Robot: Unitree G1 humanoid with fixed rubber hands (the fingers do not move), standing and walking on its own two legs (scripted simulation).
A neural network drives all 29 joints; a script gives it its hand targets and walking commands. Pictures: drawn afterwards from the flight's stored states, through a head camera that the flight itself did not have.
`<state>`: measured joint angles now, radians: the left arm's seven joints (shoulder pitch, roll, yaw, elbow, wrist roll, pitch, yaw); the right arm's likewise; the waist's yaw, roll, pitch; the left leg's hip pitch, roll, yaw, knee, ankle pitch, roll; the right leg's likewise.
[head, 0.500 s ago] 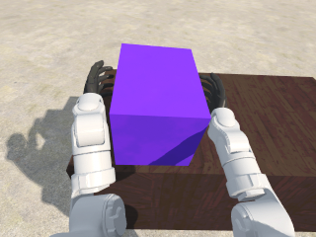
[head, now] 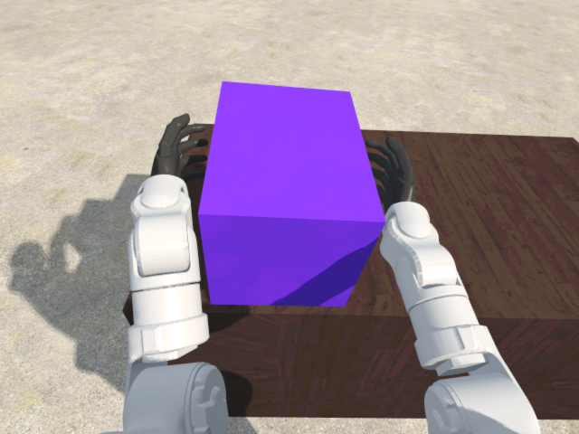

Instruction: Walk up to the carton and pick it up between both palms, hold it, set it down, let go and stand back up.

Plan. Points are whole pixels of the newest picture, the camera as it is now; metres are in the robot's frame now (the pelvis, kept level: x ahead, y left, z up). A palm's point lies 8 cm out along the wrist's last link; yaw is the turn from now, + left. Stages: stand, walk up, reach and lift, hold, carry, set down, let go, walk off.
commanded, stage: hold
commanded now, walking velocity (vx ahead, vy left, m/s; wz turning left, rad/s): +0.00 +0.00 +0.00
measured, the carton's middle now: (283, 193) +0.42 +0.01 +0.13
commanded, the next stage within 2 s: none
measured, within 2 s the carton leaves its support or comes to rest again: neither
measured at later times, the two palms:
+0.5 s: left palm (172, 179) +0.36 +0.15 +0.20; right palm (400, 195) +0.35 -0.14 +0.18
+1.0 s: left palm (174, 175) +0.36 +0.15 +0.20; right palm (400, 194) +0.36 -0.14 +0.17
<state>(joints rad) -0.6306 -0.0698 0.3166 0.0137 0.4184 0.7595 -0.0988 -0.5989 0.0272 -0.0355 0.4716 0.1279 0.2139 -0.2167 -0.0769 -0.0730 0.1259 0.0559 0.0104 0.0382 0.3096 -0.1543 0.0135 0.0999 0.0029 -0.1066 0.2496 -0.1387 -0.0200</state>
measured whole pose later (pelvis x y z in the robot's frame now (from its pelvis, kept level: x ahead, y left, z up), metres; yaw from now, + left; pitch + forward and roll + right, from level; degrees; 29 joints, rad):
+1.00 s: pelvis +0.00 +0.00 +0.00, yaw +0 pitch -12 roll -1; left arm -0.64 -0.07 0.32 0.02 0.42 0.76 -0.09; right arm -0.61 0.02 -0.04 0.49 0.13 0.20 -0.21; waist -0.08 -0.08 0.12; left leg 0.06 0.02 0.04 0.31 -0.16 0.01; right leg 0.11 0.01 -0.11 0.24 -0.14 -0.02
